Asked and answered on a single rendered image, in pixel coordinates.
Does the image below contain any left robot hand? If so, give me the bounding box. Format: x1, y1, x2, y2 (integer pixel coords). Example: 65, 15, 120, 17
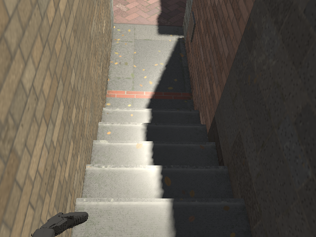
31, 211, 89, 237

